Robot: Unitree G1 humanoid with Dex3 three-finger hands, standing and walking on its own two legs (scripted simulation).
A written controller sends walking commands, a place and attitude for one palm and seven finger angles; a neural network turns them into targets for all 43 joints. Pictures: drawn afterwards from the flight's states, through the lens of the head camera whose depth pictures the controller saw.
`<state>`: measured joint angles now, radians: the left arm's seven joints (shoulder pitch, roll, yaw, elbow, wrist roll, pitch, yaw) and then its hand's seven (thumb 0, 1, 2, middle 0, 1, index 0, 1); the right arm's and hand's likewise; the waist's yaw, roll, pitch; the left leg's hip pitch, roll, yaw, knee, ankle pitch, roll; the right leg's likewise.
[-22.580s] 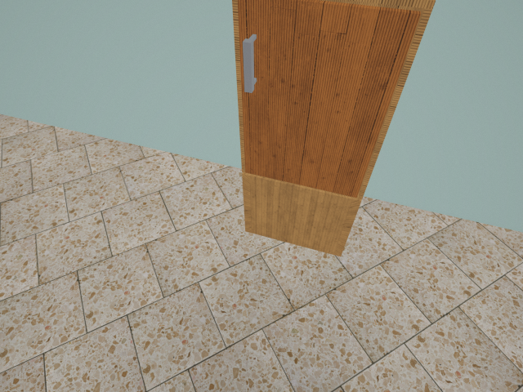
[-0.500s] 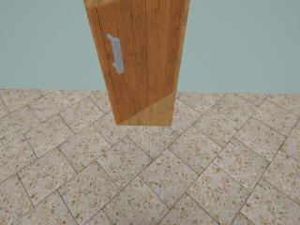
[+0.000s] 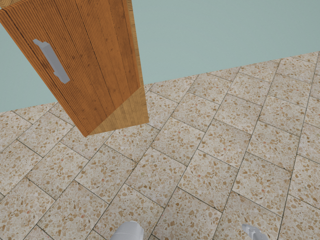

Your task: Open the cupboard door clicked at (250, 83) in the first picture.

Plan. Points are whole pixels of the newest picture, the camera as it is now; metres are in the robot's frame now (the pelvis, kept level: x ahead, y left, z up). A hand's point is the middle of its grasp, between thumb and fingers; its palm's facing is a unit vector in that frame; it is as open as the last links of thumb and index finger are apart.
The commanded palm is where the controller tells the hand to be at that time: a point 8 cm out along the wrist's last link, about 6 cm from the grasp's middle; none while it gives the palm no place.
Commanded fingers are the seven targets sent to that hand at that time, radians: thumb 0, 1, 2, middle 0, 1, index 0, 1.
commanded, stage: walk to a spot facing it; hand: left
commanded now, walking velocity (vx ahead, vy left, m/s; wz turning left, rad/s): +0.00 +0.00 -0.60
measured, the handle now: (51, 61) +0.56 +0.38 +0.09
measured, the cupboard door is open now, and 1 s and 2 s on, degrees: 40 40 40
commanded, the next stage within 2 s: turn to face it in 1.96 s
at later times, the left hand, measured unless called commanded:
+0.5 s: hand (98, 219) +0.17 +0.21 -0.17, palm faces -0.30 -0.92 -0.25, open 7.4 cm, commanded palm none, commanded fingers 0.00 0.90 0.90 -0.20 -0.30 -0.20 -0.30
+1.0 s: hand (141, 192) +0.26 +0.09 -0.17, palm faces -0.60 -0.78 -0.16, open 7.4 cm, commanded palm none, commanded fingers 0.00 0.90 0.90 -0.20 -0.30 -0.20 -0.30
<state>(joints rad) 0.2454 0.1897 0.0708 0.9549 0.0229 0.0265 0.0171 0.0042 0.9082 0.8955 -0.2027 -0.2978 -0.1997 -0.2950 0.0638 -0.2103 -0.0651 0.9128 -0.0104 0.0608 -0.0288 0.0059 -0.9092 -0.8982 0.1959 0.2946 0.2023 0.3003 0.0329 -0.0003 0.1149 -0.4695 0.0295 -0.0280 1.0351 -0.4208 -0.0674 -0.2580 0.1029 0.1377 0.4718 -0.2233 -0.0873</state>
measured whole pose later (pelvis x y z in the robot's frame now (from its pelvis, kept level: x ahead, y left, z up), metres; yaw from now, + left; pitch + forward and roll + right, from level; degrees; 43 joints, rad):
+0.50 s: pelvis +0.02 +0.02 -0.01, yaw -19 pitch +2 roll -2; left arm 0.15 0.28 0.08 0.89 0.02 0.06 -0.04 0.01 0.91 0.90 -0.20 -0.30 -0.19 -0.29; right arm 0.23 -0.22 -0.03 0.89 -0.04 0.02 -0.03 0.00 -0.90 -0.90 0.20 0.30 0.21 0.30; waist 0.01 0.02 0.12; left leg -0.21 0.14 0.10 0.54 -0.35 -0.06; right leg -0.41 -0.01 -0.06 0.77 -0.41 0.03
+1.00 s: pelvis +0.06 +0.00 +0.00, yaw -38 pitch +2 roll -2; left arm 0.14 0.24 0.08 0.91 0.03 0.06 -0.05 0.01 0.91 0.90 -0.20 -0.30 -0.20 -0.29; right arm 0.30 -0.18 -0.01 0.90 -0.04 -0.02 -0.02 0.00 -0.91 -0.90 0.20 0.30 0.21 0.30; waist -0.01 -0.02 0.07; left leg -0.23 0.11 0.11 0.50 -0.30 -0.02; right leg -0.50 0.00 -0.02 1.04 -0.41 0.02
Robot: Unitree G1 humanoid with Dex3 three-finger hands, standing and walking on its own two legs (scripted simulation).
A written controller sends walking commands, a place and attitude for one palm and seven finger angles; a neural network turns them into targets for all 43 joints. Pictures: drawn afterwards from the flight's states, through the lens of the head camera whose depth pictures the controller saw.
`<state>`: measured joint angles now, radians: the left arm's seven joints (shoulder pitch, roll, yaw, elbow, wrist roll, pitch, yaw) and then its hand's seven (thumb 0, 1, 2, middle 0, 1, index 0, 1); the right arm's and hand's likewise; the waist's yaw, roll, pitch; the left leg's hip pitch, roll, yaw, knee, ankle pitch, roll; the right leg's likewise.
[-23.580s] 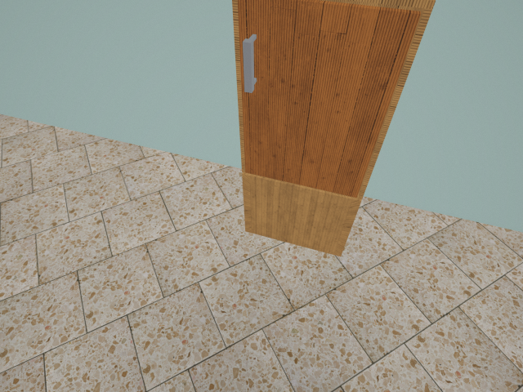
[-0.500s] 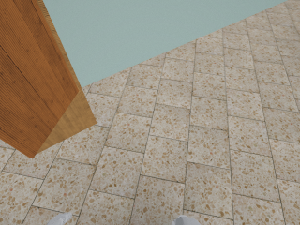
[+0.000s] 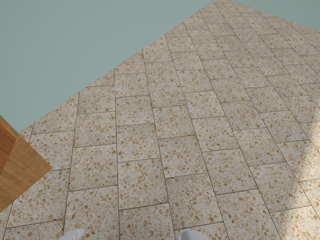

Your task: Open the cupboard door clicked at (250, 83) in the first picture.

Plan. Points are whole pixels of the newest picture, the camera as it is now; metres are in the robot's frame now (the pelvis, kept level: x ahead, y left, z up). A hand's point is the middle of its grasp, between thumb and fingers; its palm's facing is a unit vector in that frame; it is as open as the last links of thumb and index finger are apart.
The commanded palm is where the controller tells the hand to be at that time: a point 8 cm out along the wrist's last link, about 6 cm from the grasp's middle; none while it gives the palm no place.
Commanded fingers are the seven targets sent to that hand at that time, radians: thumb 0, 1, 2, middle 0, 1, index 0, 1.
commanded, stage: walk to a spot facing it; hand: left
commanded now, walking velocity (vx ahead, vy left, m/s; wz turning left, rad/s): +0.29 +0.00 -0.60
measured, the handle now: out of the picture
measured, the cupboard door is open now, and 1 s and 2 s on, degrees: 40 40 40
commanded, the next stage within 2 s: turn to face it in 0.96 s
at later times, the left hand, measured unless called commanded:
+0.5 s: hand (124, 202) +0.24 +0.12 -0.18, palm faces -0.24 -0.96 -0.16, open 7.4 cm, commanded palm none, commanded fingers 0.00 0.90 0.90 -0.20 -0.30 -0.20 -0.30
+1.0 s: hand (185, 113) +0.61 -0.09 -0.17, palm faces -0.54 -0.81 -0.24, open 7.4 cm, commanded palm none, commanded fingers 0.00 0.90 0.90 -0.20 -0.30 -0.20 -0.30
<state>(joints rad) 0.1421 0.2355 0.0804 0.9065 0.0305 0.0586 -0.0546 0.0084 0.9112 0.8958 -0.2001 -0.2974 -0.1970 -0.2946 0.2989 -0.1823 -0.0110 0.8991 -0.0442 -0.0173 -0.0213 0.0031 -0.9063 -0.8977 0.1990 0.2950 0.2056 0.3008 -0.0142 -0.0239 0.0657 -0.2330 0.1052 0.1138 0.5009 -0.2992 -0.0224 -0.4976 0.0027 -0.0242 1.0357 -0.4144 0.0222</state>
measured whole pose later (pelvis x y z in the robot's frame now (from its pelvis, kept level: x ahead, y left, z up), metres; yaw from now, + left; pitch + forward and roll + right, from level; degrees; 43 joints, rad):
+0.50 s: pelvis +0.17 -0.06 +0.00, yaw -16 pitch +1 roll -1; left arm 0.27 0.19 0.06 1.01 0.02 -0.02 -0.03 0.01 0.91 0.90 -0.20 -0.30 -0.20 -0.30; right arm 0.16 -0.20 -0.05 0.90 -0.02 -0.03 0.02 0.01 -0.91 -0.90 0.20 0.29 0.20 0.30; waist 0.00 -0.02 0.08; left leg -0.47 0.09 0.08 0.68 -0.27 -0.07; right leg -0.11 0.03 0.02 0.45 -0.36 -0.02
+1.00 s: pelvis +0.38 -0.18 -0.02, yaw -32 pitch +0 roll +1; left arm 0.07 0.23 0.07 0.92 0.02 -0.05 -0.04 0.00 0.91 0.90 -0.20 -0.30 -0.19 -0.29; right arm 0.40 -0.22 -0.04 1.07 -0.02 0.01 0.00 0.01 -0.91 -0.90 0.20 0.29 0.20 0.30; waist -0.04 0.01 0.11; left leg -0.26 0.17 0.13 1.07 -0.51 -0.07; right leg -0.41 -0.02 -0.12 0.68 -0.27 -0.08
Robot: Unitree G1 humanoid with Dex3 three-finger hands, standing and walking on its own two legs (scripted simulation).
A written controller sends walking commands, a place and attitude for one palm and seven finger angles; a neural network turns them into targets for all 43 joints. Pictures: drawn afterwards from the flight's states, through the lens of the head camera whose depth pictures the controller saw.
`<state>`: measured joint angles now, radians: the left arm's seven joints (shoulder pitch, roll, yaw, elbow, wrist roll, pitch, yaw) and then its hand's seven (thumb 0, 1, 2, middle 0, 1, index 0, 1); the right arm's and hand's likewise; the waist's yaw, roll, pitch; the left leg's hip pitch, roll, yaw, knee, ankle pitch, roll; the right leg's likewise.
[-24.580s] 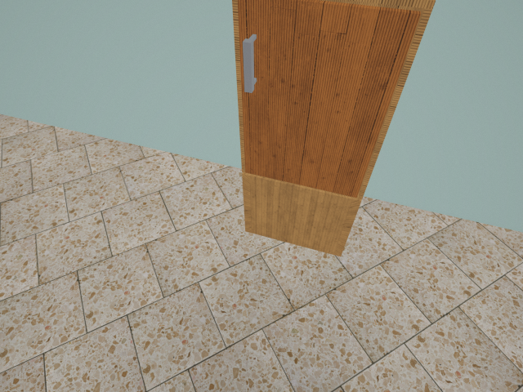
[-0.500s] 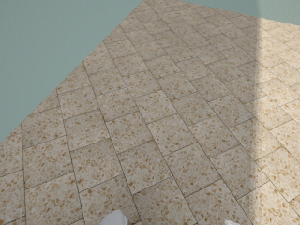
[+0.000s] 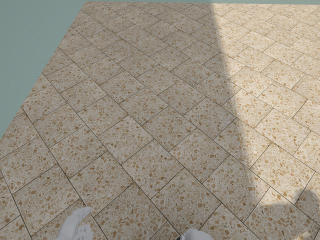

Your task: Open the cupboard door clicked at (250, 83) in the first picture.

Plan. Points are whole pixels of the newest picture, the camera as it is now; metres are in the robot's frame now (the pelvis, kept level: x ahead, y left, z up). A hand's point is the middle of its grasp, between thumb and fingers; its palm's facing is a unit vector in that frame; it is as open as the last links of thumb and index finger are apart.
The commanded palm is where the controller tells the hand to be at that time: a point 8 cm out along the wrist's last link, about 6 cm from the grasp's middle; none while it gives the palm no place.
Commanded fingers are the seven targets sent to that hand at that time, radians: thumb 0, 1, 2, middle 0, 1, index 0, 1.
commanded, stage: turn to face it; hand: left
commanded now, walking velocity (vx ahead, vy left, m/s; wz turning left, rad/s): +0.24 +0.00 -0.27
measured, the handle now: out of the picture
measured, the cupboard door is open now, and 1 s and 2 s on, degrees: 40 40 40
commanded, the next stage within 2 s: none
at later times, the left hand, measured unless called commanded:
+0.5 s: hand (98, 205) +0.23 +0.20 -0.16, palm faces +0.16 -0.97 -0.18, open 7.4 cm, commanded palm none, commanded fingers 0.00 0.90 0.90 -0.20 -0.30 -0.20 -0.30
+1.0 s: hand (109, 216) +0.20 +0.16 -0.16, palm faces +0.46 -0.86 -0.23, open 7.4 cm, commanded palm none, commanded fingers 0.00 0.90 0.90 -0.20 -0.30 -0.20 -0.30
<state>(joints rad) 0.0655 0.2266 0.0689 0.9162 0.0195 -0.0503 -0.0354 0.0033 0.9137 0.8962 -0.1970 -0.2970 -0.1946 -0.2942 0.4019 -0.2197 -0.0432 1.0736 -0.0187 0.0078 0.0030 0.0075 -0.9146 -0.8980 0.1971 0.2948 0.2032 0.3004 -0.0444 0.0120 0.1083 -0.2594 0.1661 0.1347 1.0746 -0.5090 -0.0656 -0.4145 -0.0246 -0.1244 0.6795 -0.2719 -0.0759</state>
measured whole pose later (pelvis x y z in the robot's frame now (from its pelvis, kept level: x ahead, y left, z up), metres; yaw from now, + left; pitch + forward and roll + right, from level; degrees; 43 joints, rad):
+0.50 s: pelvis +0.19 +0.01 +0.01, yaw +7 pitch +2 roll -1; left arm 0.18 0.18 0.06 1.01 0.01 0.02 0.01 0.01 0.92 0.90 -0.20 -0.30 -0.20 -0.29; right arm 0.19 -0.16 -0.03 0.99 -0.03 0.00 -0.02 0.00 -0.92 -0.90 0.20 0.30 0.21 0.30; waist -0.01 -0.01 0.05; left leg -0.38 0.00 0.02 0.55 -0.21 0.04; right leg -0.40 -0.03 -0.03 0.99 -0.50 0.06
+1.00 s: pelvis +0.25 -0.04 +0.01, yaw +28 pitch +1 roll +2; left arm 0.25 0.22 0.04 0.92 0.02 0.00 0.01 0.00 0.91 0.90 -0.20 -0.30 -0.20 -0.30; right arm 0.10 -0.26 -0.07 0.90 -0.02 0.05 0.03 0.01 -0.91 -0.90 0.19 0.29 0.20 0.30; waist 0.00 -0.05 0.10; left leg -0.33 0.02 0.13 0.60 -0.27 -0.02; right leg -0.21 -0.16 -0.26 0.65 -0.43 0.02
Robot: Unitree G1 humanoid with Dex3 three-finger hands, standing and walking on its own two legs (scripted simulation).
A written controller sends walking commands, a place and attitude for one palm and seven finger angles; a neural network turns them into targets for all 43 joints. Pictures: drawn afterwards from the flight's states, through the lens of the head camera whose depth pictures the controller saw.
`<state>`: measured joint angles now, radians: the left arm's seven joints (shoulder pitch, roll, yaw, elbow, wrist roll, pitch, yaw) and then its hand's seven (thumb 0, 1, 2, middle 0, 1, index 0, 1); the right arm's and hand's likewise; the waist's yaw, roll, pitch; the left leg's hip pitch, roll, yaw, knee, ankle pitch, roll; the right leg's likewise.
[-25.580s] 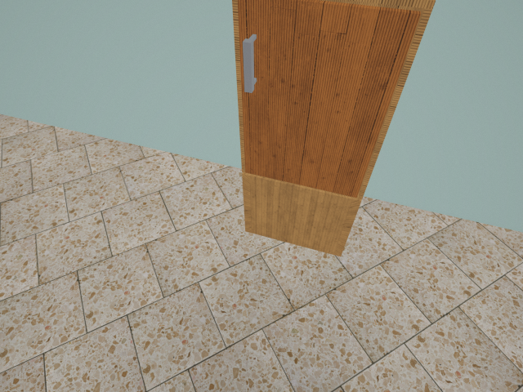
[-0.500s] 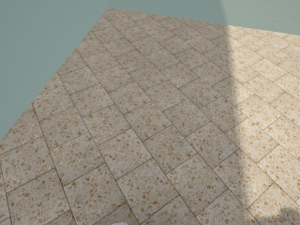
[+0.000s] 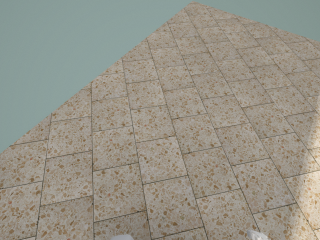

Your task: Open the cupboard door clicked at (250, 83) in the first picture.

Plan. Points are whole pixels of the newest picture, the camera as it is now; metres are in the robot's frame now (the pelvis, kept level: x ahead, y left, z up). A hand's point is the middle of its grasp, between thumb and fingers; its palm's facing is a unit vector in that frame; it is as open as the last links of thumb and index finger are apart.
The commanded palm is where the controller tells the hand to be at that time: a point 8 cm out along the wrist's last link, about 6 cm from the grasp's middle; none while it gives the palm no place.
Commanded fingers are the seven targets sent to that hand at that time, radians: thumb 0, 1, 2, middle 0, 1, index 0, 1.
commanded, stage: turn to face it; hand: left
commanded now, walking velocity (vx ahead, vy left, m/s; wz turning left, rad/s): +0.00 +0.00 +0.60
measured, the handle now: out of the picture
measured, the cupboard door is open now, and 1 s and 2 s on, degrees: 40 40 40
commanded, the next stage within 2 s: none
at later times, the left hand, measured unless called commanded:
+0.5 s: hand out of the picture +0.05 +0.15 -0.14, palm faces +0.29 -0.92 -0.27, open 7.4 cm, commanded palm none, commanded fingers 0.00 0.90 0.90 -0.20 -0.30 -0.20 -0.30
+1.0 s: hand out of the picture +0.02 +0.16 -0.15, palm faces +0.57 -0.76 -0.31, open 7.4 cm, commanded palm none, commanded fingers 0.00 0.90 0.90 -0.20 -0.30 -0.20 -0.30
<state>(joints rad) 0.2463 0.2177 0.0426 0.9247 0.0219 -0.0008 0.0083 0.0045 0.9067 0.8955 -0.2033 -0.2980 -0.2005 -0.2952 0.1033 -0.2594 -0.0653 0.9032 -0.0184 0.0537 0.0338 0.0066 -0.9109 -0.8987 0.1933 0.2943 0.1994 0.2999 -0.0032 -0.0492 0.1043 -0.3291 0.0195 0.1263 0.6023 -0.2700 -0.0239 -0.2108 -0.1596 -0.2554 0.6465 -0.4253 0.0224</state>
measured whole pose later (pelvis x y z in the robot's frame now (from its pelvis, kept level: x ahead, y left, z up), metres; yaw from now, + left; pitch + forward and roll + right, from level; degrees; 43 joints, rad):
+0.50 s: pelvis +0.03 -0.06 +0.01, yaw +18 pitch +1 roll +2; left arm 0.21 0.18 0.04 0.89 0.03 0.01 0.02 0.00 0.91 0.90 -0.20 -0.30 -0.20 -0.29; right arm 0.13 -0.24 -0.08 0.93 -0.02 0.08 0.03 0.01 -0.91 -0.90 0.20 0.29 0.20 0.30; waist -0.02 0.00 0.10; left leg -0.47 0.02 0.04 1.06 -0.47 -0.06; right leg -0.26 -0.11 -0.17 0.56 -0.31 -0.01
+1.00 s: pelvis +0.06 -0.08 +0.00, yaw +35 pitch +2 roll +1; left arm 0.17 0.24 0.07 0.87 0.02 0.01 0.01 0.01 0.91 0.90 -0.20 -0.30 -0.20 -0.29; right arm 0.19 -0.23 -0.08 0.93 -0.02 0.06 0.01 0.01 -0.90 -0.90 0.20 0.30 0.21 0.30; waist -0.01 0.03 0.07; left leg -0.37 -0.01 -0.09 0.67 -0.37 -0.04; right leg -0.31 -0.04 -0.05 0.59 -0.32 0.04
